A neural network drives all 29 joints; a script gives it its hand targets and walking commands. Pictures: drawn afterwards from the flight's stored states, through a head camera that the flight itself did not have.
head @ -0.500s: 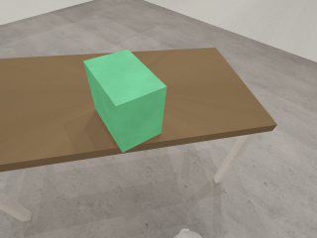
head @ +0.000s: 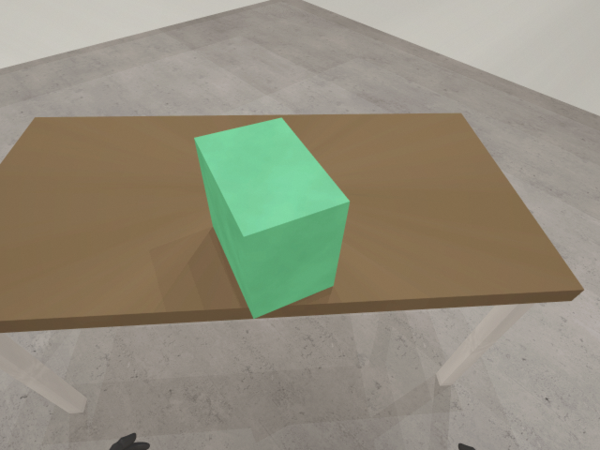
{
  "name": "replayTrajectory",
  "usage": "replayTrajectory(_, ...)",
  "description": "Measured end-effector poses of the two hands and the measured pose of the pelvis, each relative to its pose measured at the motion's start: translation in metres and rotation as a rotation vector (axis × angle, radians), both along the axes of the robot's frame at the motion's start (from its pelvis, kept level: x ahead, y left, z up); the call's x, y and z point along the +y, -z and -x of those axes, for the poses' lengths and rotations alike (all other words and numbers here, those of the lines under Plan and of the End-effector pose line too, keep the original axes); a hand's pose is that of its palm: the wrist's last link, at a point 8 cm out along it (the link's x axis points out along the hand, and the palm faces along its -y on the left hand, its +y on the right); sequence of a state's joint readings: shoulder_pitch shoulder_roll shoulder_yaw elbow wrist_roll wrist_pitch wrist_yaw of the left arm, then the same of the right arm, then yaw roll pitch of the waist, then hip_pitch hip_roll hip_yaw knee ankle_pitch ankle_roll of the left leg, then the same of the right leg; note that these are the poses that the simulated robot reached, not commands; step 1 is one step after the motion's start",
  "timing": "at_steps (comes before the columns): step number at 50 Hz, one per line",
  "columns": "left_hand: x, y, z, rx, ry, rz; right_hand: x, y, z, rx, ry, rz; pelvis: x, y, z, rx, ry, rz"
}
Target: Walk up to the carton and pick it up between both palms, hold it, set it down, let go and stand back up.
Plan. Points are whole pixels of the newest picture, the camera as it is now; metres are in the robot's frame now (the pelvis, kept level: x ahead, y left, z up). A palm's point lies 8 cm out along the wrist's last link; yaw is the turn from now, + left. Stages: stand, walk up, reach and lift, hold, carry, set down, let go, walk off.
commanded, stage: walk up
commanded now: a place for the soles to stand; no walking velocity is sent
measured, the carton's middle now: (267, 216) +0.52 +0.05 -0.01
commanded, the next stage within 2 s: none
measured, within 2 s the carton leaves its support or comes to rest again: neither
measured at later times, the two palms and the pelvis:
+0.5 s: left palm out of the picture +0.06 +0.27 -0.11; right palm out of the picture +0.11 -0.24 -0.10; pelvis +0.00 +0.00 +0.00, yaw +4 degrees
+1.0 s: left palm out of the picture +0.13 +0.26 -0.12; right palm out of the picture +0.09 -0.26 -0.13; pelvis +0.07 +0.01 -0.01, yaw +4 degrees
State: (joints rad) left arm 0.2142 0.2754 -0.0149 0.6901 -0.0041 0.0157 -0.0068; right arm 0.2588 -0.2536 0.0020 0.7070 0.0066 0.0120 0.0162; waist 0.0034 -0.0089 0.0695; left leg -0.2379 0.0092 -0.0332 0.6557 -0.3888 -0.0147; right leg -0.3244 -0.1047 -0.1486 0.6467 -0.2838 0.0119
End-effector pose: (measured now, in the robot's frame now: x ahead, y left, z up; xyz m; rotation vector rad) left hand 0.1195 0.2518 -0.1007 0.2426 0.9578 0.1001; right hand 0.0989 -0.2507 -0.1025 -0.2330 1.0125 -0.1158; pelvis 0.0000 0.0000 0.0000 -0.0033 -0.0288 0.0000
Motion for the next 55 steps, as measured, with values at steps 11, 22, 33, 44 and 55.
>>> replayTrajectory(11, 0.01, 0.002, 0.028, 0.045, -0.065, 0.0, 0.007, -0.007, -0.03, -0.041, -0.05, -0.005, 0.001, -0.003, -0.005, 0.0, -0.036, 0.006)
replayTrajectory(22, 0.013, 0.006, 0.055, 0.094, -0.108, 0.001, 0.011, -0.001, -0.018, 0.009, -0.061, -0.012, 0.002, -0.003, -0.002, -0.005, -0.063, 0.006)
replayTrajectory(33, 0.025, 0.014, 0.078, 0.12, -0.147, -0.021, 0.007, 0.003, -0.001, 0.042, -0.059, 0.006, 0.006, 0.002, -0.014, -0.012, -0.079, 0.009)
replayTrajectory(44, 0.024, 0.023, 0.044, 0.212, -0.102, -0.004, 0.001, 0.007, 0.022, 0.156, 0.055, 0.054, 0.011, 0.002, -0.056, -0.012, -0.044, -0.009)
replayTrajectory(55, 0.014, 0.015, -0.022, 0.084, -0.109, -0.029, 0.008, 0.028, -0.042, 0.175, -0.018, 0.034, 0.014, 0.011, -0.077, -0.037, -0.067, 0.016)
